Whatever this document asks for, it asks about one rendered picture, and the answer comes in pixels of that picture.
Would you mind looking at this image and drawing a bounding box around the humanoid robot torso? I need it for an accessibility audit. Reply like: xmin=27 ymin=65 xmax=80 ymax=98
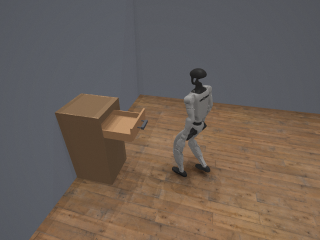
xmin=189 ymin=85 xmax=209 ymax=135

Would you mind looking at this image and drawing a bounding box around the robot left upper arm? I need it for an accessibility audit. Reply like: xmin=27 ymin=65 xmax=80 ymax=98
xmin=184 ymin=93 xmax=195 ymax=123

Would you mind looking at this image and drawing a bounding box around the cabinet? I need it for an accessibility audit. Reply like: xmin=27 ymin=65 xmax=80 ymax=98
xmin=55 ymin=93 xmax=127 ymax=185

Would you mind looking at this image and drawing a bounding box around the robot right upper arm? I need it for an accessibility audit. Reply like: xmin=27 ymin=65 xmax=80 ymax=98
xmin=204 ymin=85 xmax=213 ymax=109

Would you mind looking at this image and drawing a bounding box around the drawer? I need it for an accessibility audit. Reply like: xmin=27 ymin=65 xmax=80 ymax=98
xmin=101 ymin=108 xmax=146 ymax=142

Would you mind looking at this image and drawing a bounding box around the left robot hand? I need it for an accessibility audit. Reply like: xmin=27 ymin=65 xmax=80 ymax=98
xmin=175 ymin=139 xmax=186 ymax=153

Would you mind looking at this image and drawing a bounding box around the robot left forearm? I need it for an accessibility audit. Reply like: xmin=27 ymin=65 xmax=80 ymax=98
xmin=180 ymin=118 xmax=193 ymax=141

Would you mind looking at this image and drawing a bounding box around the humanoid robot head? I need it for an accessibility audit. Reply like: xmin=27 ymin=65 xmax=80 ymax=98
xmin=189 ymin=68 xmax=207 ymax=94

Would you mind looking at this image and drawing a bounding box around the handle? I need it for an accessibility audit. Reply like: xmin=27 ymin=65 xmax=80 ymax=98
xmin=137 ymin=119 xmax=148 ymax=130

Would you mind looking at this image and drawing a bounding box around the robot right forearm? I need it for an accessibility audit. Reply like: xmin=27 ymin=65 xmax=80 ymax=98
xmin=203 ymin=107 xmax=212 ymax=120

